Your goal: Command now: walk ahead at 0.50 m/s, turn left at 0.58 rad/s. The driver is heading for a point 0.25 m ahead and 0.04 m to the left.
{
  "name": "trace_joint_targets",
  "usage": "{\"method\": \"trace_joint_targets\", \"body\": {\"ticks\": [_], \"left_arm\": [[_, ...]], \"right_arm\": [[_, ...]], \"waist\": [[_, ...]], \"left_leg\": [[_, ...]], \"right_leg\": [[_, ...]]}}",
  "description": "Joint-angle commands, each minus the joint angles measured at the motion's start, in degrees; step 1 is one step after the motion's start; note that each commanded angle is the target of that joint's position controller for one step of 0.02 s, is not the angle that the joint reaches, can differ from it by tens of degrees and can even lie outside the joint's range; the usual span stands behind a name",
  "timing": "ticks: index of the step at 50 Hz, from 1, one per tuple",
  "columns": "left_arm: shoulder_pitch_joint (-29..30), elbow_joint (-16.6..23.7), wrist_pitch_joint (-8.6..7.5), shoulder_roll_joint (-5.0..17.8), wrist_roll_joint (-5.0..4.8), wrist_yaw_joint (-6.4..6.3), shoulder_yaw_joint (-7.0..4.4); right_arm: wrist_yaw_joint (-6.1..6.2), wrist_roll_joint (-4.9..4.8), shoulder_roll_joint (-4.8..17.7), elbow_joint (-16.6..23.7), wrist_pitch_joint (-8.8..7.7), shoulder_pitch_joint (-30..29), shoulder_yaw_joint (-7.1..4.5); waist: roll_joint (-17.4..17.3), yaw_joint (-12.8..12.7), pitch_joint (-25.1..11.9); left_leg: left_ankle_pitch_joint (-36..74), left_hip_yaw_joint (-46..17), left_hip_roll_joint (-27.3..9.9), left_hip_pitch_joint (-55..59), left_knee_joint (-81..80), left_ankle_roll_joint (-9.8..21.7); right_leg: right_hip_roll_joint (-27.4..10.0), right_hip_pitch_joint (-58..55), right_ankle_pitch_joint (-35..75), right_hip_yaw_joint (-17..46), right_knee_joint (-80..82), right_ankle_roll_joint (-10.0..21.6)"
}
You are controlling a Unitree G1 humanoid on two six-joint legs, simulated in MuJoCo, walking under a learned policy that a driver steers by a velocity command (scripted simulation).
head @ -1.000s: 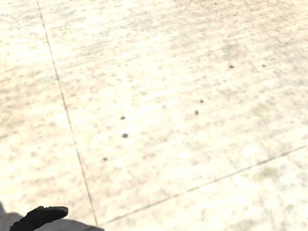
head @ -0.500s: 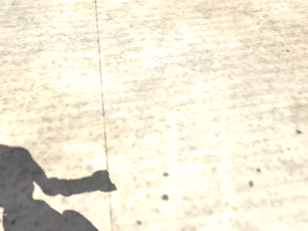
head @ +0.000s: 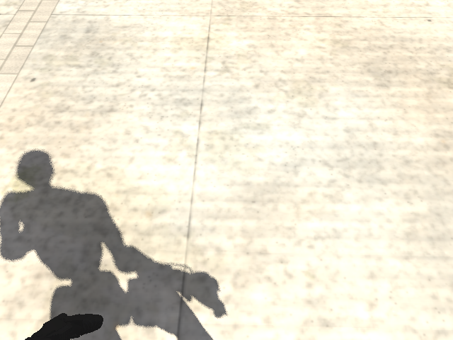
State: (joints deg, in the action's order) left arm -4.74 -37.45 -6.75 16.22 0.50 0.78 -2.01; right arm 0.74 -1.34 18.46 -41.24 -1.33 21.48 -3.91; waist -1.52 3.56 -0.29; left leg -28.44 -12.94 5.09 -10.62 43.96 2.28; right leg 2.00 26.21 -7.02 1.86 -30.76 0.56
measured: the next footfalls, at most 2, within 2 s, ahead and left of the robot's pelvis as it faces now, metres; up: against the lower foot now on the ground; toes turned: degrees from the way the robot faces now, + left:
left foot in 0.38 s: +0.26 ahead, +0.14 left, +0.00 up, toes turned +5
right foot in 0.64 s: +0.23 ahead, -0.13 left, +0.00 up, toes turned +6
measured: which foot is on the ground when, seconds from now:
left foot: up 0.00-0.36, down 0.38-1.00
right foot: down 0.00-0.40, up 0.42-0.62, down 0.64-1.00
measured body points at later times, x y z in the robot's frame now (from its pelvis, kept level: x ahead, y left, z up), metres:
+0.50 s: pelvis +0.16 +0.02 +0.01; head +0.19 +0.03 +0.46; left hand +0.21 +0.30 -0.12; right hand +0.39 -0.19 -0.07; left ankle +0.22 +0.13 -0.72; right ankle +0.12 -0.13 -0.69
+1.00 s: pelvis +0.21 -0.01 +0.01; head +0.22 -0.01 +0.46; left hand +0.25 +0.26 -0.12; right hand +0.34 -0.25 -0.12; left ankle +0.22 +0.13 -0.72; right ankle +0.19 -0.13 -0.72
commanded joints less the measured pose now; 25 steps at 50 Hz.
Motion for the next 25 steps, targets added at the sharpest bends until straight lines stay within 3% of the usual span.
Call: {"method": "trace_joint_targets", "body": {"ticks": [1,2,3,4,7,10,15,18,19,20,21,22,23,25], "left_arm": [[-16.1,0.16,0.41,10.36,-0.66,-0.38,-4.04],[-13.41,0.39,0.83,8.34,-0.16,-0.55,-3.31],[-10.77,0.25,1.01,7.0,0.45,-0.43,-2.69],[-9.04,-0.08,0.98,5.69,0.67,-0.35,-2.22],[-7.61,-2.01,0.57,6.0,0.43,-0.01,-2.25],[-6.35,-3.74,1.43,8.38,-0.34,-0.51,-2.86],[-8.63,-6.8,2.92,9.72,-1.41,-0.8,-2.93],[-8.11,-7.92,3.37,9.04,-2.31,-0.79,-2.55],[-10.38,-8.59,3.01,7.35,-1.47,-0.68,-1.91],[-13.53,-7.98,2.34,4.56,0.87,-0.37,-0.73],[-16.42,-8.87,2.87,1.87,0.83,-0.33,0.52],[-13.53,-8.69,4.03,4.99,-0.17,-0.41,-0.16],[-10.97,-8.13,4.98,6.31,-0.72,-0.67,-0.65],[-10.56,-8.93,6.84,6.85,-0.26,-1.68,-1.25]], "right_arm": [[-0.08,-0.91,6.86,5.69,-1.48,1.56,-0.6],[-0.03,-0.16,7.61,6.47,-1.1,-3.74,-0.97],[0.05,0.55,6.72,7.01,-0.94,-5.95,-1.02],[0.0,0.84,5.95,7.16,-0.72,-6.16,-1.23],[-0.04,0.7,2.14,6.56,0.15,-4.39,-0.39],[-0.35,1.3,0.03,6.9,0.37,-6.77,0.7],[-1.45,1.28,1.22,7.86,0.06,-13.02,0.51],[-1.43,1.84,2.43,7.13,-0.27,-11.08,-0.34],[-0.85,2.21,5.1,7.17,-0.27,-9.98,-1.06],[-0.17,3.47,8.85,8.12,0.07,-8.35,-1.52],[-0.03,3.71,4.65,7.68,0.62,-8.31,-0.2],[-0.58,2.82,1.1,6.76,0.73,-7.98,0.83],[-0.94,2.44,1.22,6.0,0.63,-9.37,0.92],[-1.11,2.21,3.57,5.9,0.51,-14.0,0.29]], "waist": [[12.23,-8.19,-9.91],[7.78,-8.4,-3.88],[5.49,-7.07,-0.5],[6.3,-5.46,0.64],[8.46,-3.07,-0.75],[8.05,-3.01,-3.55],[7.88,-5.23,-4.46],[6.59,-3.0,-4.48],[3.58,-3.01,-5.97],[-4.77,-4.55,-11.4],[-11.35,-4.28,-15.62],[-9.1,-2.75,-14.12],[-7.61,-2.77,-10.76],[-5.39,-4.3,-6.8]], "left_leg": [[-1.46,2.27,-4.44,-35.97,30.06,-1.64],[2.79,4.19,-5.7,-35.08,30.25,-2.2],[5.29,4.7,-6.67,-32.58,28.14,-2.75],[5.99,4.82,-7.53,-29.92,25.65,-3.17],[6.12,7.87,-7.04,-23.98,17.59,-4.52],[14.6,9.61,-7.4,-19.37,5.65,-4.95],[23.37,11.36,-5.94,-12.04,-8.11,-3.33],[29.94,12.49,-4.5,-3.41,-19.6,-0.06],[43.42,8.93,-8.09,3.08,-21.31,1.76],[66.48,-1.06,-18.69,14.65,-16.24,6.63],[66.65,-8.88,-25.69,17.13,-17.14,14.87],[56.72,-9.91,-24.32,14.36,-19.57,15.54],[49.09,-8.32,-22.24,11.91,-21.1,13.72],[40.84,-5.4,-20.31,3.76,-23.71,11.18]], "right_leg": [[-25.18,-39.4,-27.15,40.17,14.11,12.57],[-22.31,-31.91,-17.36,30.46,13.99,10.65],[-19.6,-25.36,-3.39,23.15,14.14,10.2],[-17.56,-21.54,9.74,17.53,13.98,9.94],[-15.17,-17.29,31.66,7.64,14.2,11.1],[-14.91,-17.13,36.19,2.74,14.75,11.71],[-14.79,-19.07,30.2,0.82,12.6,10.02],[-13.11,-18.35,22.46,1.22,6.27,6.96],[-10.26,-15.86,17.44,-0.35,1.95,4.01],[-6.11,-8.06,-1.1,-3.16,-7.05,0.42],[-4.2,-3.28,-25.81,-1.36,-14.37,-2.53],[-4.89,-1.38,-32.19,0.96,-18.12,-3.9],[-5.38,1.0,-31.59,1.29,-19.86,-4.41],[-6.43,-1.09,-26.51,1.72,-18.74,-5.41]]}}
